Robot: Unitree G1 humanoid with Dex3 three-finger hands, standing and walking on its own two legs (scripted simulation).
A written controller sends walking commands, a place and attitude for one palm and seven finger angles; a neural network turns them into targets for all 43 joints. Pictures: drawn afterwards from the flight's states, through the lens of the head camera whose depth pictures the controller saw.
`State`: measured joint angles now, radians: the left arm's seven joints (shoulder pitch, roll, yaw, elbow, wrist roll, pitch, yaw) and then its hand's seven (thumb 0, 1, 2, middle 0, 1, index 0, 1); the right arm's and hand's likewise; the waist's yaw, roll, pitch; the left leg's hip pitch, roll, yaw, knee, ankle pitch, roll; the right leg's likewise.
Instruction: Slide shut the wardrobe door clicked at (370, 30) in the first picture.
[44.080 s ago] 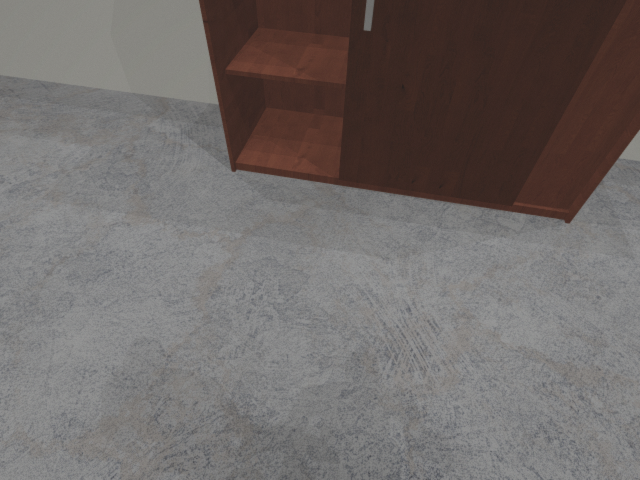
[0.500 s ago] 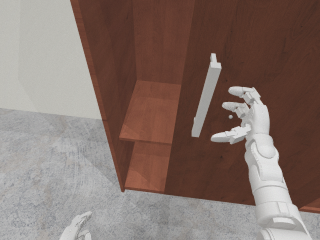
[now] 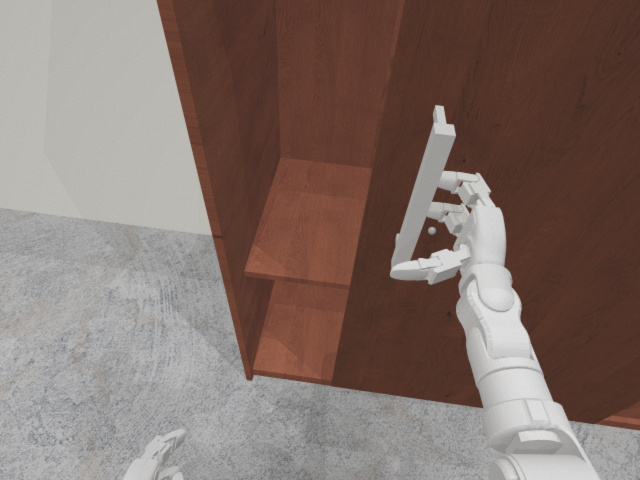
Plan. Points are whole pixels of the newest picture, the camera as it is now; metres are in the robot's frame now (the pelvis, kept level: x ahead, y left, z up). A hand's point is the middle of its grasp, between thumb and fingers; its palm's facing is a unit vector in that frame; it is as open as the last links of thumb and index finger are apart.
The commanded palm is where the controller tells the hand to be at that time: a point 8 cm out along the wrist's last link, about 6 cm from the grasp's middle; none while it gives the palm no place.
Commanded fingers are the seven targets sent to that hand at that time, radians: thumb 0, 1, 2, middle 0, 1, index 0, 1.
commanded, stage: feel for the door with the fingertips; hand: right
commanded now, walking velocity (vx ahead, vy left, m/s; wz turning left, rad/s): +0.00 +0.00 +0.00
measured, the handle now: (416, 199) +0.47 -0.08 +0.11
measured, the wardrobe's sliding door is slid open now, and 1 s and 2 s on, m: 0.25 0.25 0.25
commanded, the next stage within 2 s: slide the fingers in behind the handle in 0.58 s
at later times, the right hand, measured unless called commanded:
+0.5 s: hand (429, 216) +0.42 -0.09 +0.13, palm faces +0.02 +1.00 +0.00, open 14.0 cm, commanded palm +0.40 -0.14 +0.12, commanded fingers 0.00 0.50 -0.30 0.30 1.20 0.30 1.20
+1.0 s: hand (433, 219) +0.42 -0.10 +0.12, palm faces +0.03 +1.00 +0.00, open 14.0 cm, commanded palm +0.39 -0.14 +0.12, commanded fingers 0.00 0.50 -0.30 0.30 1.20 0.30 1.20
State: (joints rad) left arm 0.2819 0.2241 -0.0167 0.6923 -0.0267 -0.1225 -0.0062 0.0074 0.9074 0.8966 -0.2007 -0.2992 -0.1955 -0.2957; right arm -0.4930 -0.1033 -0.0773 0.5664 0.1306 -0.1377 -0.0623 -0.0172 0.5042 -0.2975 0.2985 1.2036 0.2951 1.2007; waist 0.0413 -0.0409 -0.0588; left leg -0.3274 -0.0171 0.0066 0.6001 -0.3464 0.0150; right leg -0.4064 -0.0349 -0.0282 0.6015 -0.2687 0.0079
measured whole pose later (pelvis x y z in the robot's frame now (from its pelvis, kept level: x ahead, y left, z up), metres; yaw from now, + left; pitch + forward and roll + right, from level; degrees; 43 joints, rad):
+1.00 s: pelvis +0.00 +0.00 +0.00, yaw +0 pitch +6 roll +0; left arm 0.31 0.23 0.00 0.69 -0.02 -0.09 -0.02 0.01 0.91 0.90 -0.20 -0.30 -0.20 -0.30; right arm -0.56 -0.13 -0.11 0.67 0.12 -0.19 -0.06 -0.02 0.50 -0.30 0.31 1.21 0.30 1.20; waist 0.05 -0.04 -0.07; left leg -0.35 -0.02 0.00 0.61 -0.35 0.02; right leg -0.43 -0.04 -0.03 0.61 -0.28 0.01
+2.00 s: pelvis +0.01 +0.01 +0.00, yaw +0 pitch +5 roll +0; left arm 0.29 0.22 0.00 0.69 -0.01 -0.08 -0.03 0.01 0.91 0.90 -0.20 -0.30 -0.19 -0.30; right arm -0.53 -0.06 -0.02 0.59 0.11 -0.15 -0.13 -0.02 0.50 -0.30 0.30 1.20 0.30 1.20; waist 0.04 -0.04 -0.06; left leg -0.32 -0.03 0.02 0.59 -0.35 0.03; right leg -0.40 -0.04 -0.02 0.59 -0.27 0.02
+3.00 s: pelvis +0.01 +0.00 +0.00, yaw -1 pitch +5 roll +0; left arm 0.30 0.22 0.00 0.70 -0.01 -0.07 -0.03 0.01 0.91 0.90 -0.20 -0.30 -0.19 -0.30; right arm -0.58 -0.05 0.01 0.64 0.09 -0.17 -0.18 -0.01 -0.04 -0.53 0.36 1.28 0.33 1.28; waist 0.05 -0.04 -0.06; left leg -0.34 -0.02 0.02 0.61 -0.36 0.02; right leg -0.43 -0.03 -0.01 0.61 -0.28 0.01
